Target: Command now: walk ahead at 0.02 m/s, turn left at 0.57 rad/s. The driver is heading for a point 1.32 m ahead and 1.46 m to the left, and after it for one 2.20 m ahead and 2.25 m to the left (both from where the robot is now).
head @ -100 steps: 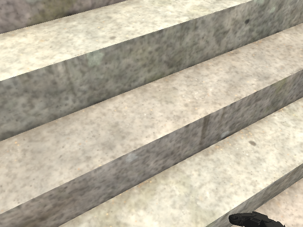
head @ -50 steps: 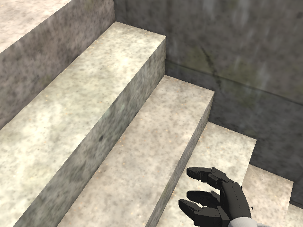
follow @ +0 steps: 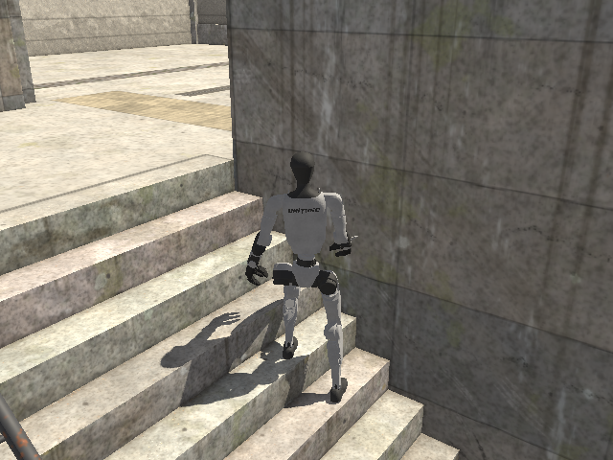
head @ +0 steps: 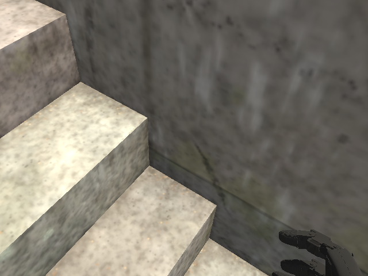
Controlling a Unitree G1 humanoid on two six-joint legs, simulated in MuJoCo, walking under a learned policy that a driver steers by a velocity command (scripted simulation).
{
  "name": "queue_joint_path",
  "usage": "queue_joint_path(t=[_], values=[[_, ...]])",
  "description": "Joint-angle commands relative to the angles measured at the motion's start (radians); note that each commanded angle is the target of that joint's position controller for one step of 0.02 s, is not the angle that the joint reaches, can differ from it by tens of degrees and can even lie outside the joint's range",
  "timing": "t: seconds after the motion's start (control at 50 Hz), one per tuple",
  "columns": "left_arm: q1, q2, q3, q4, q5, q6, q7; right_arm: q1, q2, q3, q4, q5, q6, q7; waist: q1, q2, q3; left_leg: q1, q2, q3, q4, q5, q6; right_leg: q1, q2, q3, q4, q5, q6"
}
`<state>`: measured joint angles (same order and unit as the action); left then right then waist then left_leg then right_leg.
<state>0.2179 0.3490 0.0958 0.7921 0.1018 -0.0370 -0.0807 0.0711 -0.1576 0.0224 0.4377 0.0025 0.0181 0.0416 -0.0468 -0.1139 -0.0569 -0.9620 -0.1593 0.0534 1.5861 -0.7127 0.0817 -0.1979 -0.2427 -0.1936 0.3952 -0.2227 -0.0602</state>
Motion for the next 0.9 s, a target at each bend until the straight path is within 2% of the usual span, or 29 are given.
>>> queue_joint_path(t=[0.02,0.04,0.06,0.08,0.1,0.12,0.16,0.22,0.26,0.32,0.36,0.46,0.5,0.54,0.56,0.62,0.64,0.66,0.68,0.7,0.72,0.74,0.76,0.78,0.8,0.82,0.84,0.88,0.9], values=[[-0.260,0.041,0.033,-0.190,-0.007,0.031,-0.043,0.311,-0.205,-0.072,0.059,-0.017,0.020,-0.008,-0.070,0.170,-0.182,0.379,0.033,-0.461,-0.521,0.708,0.279,-0.292,-0.027,-0.021,0.465,0.723,-0.141],[-0.251,-0.020,0.028,-0.240,-0.031,0.058,-0.044,0.414,-0.299,-0.085,0.032,-0.075,0.021,-0.016,-0.091,0.348,-0.363,0.587,0.226,-1.180,-0.997,0.548,0.376,-0.550,0.151,0.263,0.810,-0.156,-0.014],[-0.266,-0.075,0.000,-0.268,-0.122,0.038,-0.007,0.427,-0.271,-0.064,0.045,-0.094,0.016,0.002,-0.143,0.333,-0.221,0.536,0.264,-1.266,-1.086,0.244,0.214,-0.716,0.276,0.608,0.938,0.023,-0.007],[-0.273,-0.066,-0.021,-0.235,-0.141,0.003,0.049,0.340,-0.188,-0.035,0.028,-0.064,0.012,0.030,-0.143,0.384,-0.062,0.449,0.202,-1.063,-0.983,0.119,0.131,-0.802,0.316,0.703,0.997,0.132,-0.006],[-0.213,-0.055,-0.031,-0.199,-0.098,-0.031,0.096,0.225,-0.140,-0.017,0.046,0.009,-0.004,0.035,-0.054,0.398,-0.043,0.423,0.136,-0.867,-0.885,0.076,0.117,-0.806,0.301,0.639,1.013,0.160,0.017],[-0.214,-0.037,-0.045,-0.220,-0.077,-0.051,0.127,0.148,-0.144,-0.020,0.063,0.049,-0.024,0.025,0.016,0.335,-0.067,0.331,0.103,-0.726,-0.779,0.212,0.145,-0.762,0.302,0.523,1.096,0.120,0.019],[-0.247,-0.009,-0.050,-0.263,-0.077,-0.029,0.139,0.106,-0.186,-0.044,0.100,0.015,-0.043,0.018,0.072,0.139,-0.161,0.211,0.078,-0.683,-0.784,0.213,0.123,-0.685,0.315,0.415,1.183,0.144,0.058],[-0.228,-0.056,-0.073,-0.254,-0.077,-0.018,0.118,0.112,-0.135,-0.029,0.117,-0.003,-0.059,0.004,0.056,0.174,-0.182,0.305,0.087,-0.662,-0.781,0.384,0.049,-0.725,0.304,0.416,1.142,0.202,0.099],[-0.248,-0.056,-0.081,-0.260,-0.064,-0.029,0.113,0.180,-0.119,-0.023,0.112,-0.002,-0.068,-0.005,0.023,0.235,-0.204,0.396,0.106,-0.652,-0.759,0.586,0.083,-0.793,0.321,0.414,1.233,0.153,0.093],[-0.267,-0.055,-0.098,-0.257,-0.055,-0.061,0.100,0.251,-0.107,-0.021,0.106,0.004,-0.086,-0.014,-0.005,0.214,-0.193,0.472,0.135,-0.651,-0.701,0.709,0.133,-0.811,0.282,0.360,1.234,0.109,0.082],[-0.322,-0.035,-0.084,-0.288,-0.075,-0.073,0.083,0.286,-0.125,-0.023,0.084,0.009,-0.089,-0.031,-0.027,0.299,-0.131,0.385,0.110,-0.640,-0.705,0.698,0.145,-0.729,0.298,0.319,1.266,0.047,0.059],[-0.312,-0.067,-0.102,-0.333,-0.052,-0.086,0.068,0.246,-0.119,-0.008,-0.005,0.026,-0.089,-0.049,-0.046,0.252,-0.121,0.439,0.134,-0.760,-0.613,0.771,0.187,-0.736,0.291,0.354,1.198,0.024,0.081],[-0.309,-0.110,-0.117,-0.345,-0.032,-0.086,0.056,0.227,-0.119,-0.002,-0.028,0.044,-0.091,-0.059,-0.036,0.191,-0.105,0.436,0.077,-0.724,-0.596,0.684,0.142,-0.645,0.248,0.324,0.850,0.022,0.066],[-0.232,-0.142,-0.124,-0.326,-0.018,-0.075,0.029,0.099,-0.158,-0.008,-0.074,0.040,-0.080,-0.074,-0.010,0.219,-0.098,0.264,0.034,-0.746,-0.603,0.491,0.132,-0.433,0.249,0.310,0.648,0.140,0.054],[-0.183,-0.166,-0.138,-0.307,-0.031,-0.071,0.007,0.046,-0.166,-0.008,-0.095,0.033,-0.063,-0.078,-0.007,0.200,-0.090,0.196,0.032,-0.769,-0.583,0.395,0.130,-0.331,0.239,0.333,0.500,0.200,0.044],[-0.057,-0.207,-0.150,-0.238,-0.044,-0.049,-0.062,0.063,-0.176,0.008,-0.035,0.051,-0.022,-0.071,0.025,0.156,-0.050,0.053,-0.006,-0.730,-0.426,0.244,0.109,0.010,0.175,0.250,-0.036,0.626,0.044],[-0.046,-0.205,-0.150,-0.215,-0.047,-0.041,-0.079,0.133,-0.175,0.011,-0.007,0.052,-0.004,-0.062,-0.007,0.136,-0.020,0.005,-0.037,-0.654,-0.367,0.248,0.087,0.113,0.159,0.189,-0.210,0.750,0.042],[-0.039,-0.193,-0.147,-0.191,-0.041,-0.043,-0.093,0.218,-0.178,0.017,0.004,0.048,0.012,-0.049,-0.039,0.120,-0.033,-0.042,-0.062,-0.599,-0.286,0.220,0.048,0.205,0.126,0.148,-0.310,0.789,0.014],[0.062,-0.148,-0.130,-0.142,-0.026,-0.069,-0.099,0.272,-0.132,0.037,-0.015,0.037,0.026,-0.014,-0.060,0.004,-0.106,-0.247,-0.112,-0.479,-0.041,0.047,-0.051,0.414,0.030,0.184,-0.168,0.942,-0.062],[0.052,-0.024,-0.093,-0.147,-0.024,-0.074,-0.133,0.413,-0.082,0.046,-0.003,0.026,0.013,-0.003,-0.124,-0.185,-0.244,-0.500,-0.157,-0.267,0.226,-0.175,-0.172,0.671,-0.146,0.241,0.227,1.492,-0.239],[0.094,0.056,-0.053,-0.160,0.006,-0.072,-0.128,0.401,-0.171,0.018,0.018,0.029,0.004,-0.023,-0.034,-0.120,-0.306,-0.650,-0.159,-0.196,0.492,-0.347,-0.215,0.747,-0.205,0.303,0.261,1.575,-0.334],[0.136,0.148,-0.013,-0.154,0.022,-0.076,-0.103,0.331,-0.215,-0.008,0.006,0.025,-0.006,-0.045,0.012,-0.069,-0.304,-0.681,-0.122,-0.197,0.768,-0.304,-0.215,0.629,-0.226,0.337,0.265,1.509,-0.355],[0.015,0.179,0.004,-0.186,0.005,-0.070,-0.059,0.371,-0.177,-0.007,0.031,-0.011,-0.014,-0.050,-0.034,-0.015,-0.298,-0.614,0.004,-0.246,0.998,-0.122,-0.241,0.446,-0.351,0.491,0.137,1.181,-0.419],[-0.063,0.145,-0.013,-0.214,-0.010,-0.073,-0.020,0.310,-0.144,-0.002,0.041,-0.050,-0.019,-0.047,-0.057,0.055,-0.212,-0.587,0.076,-0.270,1.078,0.013,-0.242,0.310,-0.362,0.492,0.034,0.841,-0.409],[-0.040,0.072,-0.054,-0.204,-0.009,-0.069,0.001,0.151,-0.156,0.003,0.016,-0.046,-0.011,-0.049,-0.015,0.147,-0.141,-0.648,0.080,-0.260,1.054,0.061,-0.202,0.231,-0.264,0.428,-0.020,0.345,-0.331],[-0.084,-0.013,-0.088,-0.219,-0.032,-0.063,0.007,0.062,-0.136,0.008,0.016,-0.017,0.009,-0.049,0.006,0.137,-0.083,-0.547,0.084,-0.247,0.948,0.118,-0.178,0.072,-0.165,0.380,-0.075,-0.001,-0.267],[-0.100,-0.056,-0.114,-0.214,-0.042,-0.061,0.025,0.050,-0.097,0.022,0.011,-0.008,0.024,-0.045,-0.002,0.105,-0.054,-0.503,0.108,-0.216,0.913,0.201,-0.173,-0.014,-0.084,0.344,-0.110,-0.138,-0.215],[-0.165,-0.086,-0.127,-0.252,-0.075,-0.081,0.045,0.047,-0.105,0.020,0.053,-0.006,0.027,-0.028,0.013,0.046,-0.084,-0.418,0.136,-0.151,0.811,0.224,-0.224,-0.024,-0.049,0.260,-0.139,-0.142,-0.186],[-0.145,-0.090,-0.136,-0.258,-0.058,-0.090,0.049,0.041,-0.110,0.018,0.075,0.008,0.022,-0.031,0.036,0.024,-0.096,-0.405,0.144,-0.156,0.796,0.250,-0.237,0.002,-0.040,0.230,-0.136,-0.115,-0.169]])
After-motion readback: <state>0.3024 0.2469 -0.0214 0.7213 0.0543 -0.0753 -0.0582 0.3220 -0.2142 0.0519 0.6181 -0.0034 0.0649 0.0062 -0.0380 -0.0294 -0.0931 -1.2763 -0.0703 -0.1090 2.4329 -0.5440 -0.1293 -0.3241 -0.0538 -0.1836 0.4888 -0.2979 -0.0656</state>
